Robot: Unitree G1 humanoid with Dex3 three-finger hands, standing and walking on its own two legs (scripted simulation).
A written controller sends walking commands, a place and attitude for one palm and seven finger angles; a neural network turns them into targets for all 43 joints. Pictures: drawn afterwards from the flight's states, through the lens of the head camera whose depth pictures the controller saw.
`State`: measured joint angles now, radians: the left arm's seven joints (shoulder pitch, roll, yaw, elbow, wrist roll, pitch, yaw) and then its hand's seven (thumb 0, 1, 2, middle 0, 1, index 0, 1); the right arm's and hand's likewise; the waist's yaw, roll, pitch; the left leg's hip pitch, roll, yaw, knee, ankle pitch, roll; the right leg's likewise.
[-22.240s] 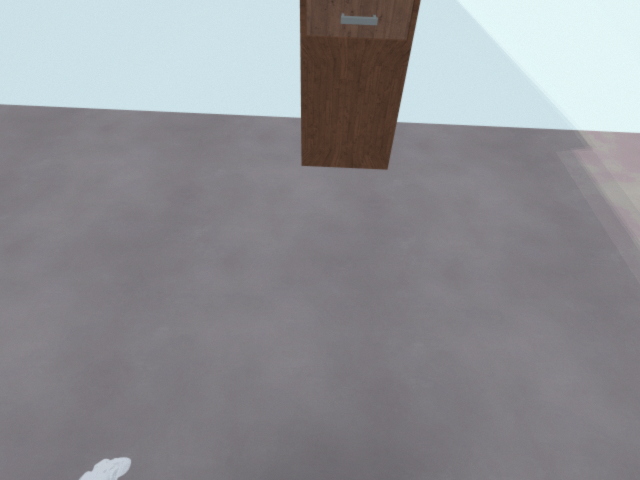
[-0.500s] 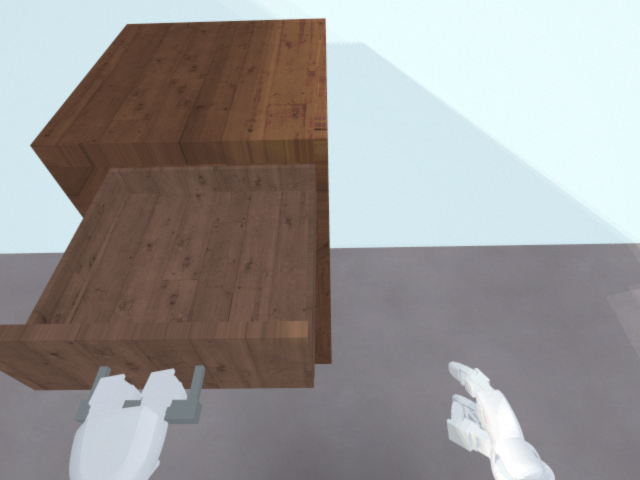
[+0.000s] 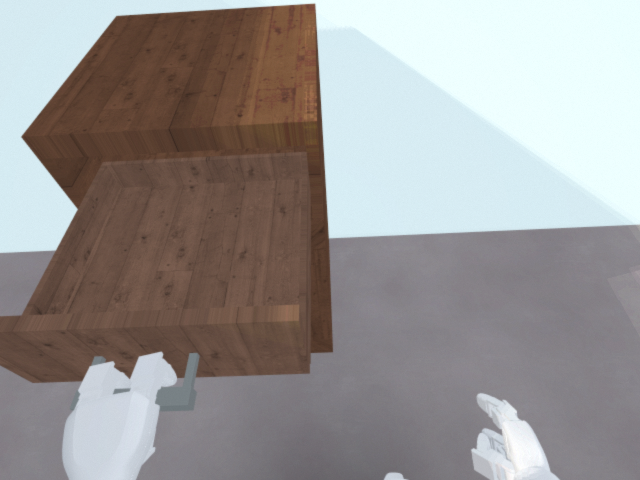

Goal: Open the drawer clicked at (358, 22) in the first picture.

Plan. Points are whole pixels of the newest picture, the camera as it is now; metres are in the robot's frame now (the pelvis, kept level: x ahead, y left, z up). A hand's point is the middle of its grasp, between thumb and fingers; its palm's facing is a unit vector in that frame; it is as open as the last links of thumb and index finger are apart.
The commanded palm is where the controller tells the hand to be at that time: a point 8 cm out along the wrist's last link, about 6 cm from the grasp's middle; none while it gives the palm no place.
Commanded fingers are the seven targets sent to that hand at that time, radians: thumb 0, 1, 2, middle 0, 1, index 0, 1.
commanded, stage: open the thumb to release the handle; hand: left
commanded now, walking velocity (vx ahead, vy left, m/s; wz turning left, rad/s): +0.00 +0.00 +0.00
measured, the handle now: (140, 381) +0.22 +0.25 +0.01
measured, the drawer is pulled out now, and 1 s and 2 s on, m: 0.30 0.30 0.30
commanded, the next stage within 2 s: lift the hand off the handle in 0.30 s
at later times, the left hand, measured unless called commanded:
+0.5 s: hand (144, 438) +0.17 +0.23 -0.01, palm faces +0.01 -0.08 -1.00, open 13.6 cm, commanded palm +0.15 +0.23 +0.04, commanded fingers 0.00 -0.50 0.30 -0.30 -1.20 -0.30 -1.20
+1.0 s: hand (132, 416) +0.18 +0.23 +0.03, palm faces +0.08 -0.08 -0.99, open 13.6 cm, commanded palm +0.15 +0.23 +0.09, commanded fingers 0.00 -0.50 0.30 -0.30 -1.20 -0.30 -1.20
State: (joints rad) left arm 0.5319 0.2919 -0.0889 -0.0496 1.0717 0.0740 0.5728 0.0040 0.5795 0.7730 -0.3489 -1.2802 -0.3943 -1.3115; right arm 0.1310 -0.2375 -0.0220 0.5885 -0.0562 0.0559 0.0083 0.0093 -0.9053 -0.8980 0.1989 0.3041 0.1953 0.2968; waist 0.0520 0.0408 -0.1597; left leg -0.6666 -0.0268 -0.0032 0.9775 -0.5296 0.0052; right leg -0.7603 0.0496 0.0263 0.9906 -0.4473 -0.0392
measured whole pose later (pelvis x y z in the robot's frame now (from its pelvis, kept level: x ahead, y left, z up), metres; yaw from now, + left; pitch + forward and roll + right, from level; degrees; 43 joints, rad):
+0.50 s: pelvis -0.01 -0.01 +0.01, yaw +1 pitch +11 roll +1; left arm 0.45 0.29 -0.10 0.04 1.10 0.05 0.53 0.00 -0.46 0.32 -0.30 -1.20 -0.33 -1.20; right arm 0.10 -0.23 -0.01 0.59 -0.05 0.03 -0.02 0.01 -0.90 -0.90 0.20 0.30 0.20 0.30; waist 0.08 0.03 -0.15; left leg -0.63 -0.03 -0.02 0.92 -0.49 0.00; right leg -0.71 0.04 0.01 0.94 -0.42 -0.05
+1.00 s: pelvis +0.00 +0.00 +0.02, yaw +1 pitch +8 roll +1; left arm 0.46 0.31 -0.12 -0.09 1.04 0.12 0.48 0.00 -0.49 0.30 -0.32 -1.20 -0.36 -1.21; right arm 0.11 -0.24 -0.01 0.59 -0.03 0.06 -0.03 0.01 -0.90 -0.90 0.20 0.30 0.20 0.30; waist 0.08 0.05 -0.13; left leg -0.53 -0.03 -0.02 0.85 -0.47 0.00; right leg -0.62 0.04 0.02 0.87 -0.40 -0.04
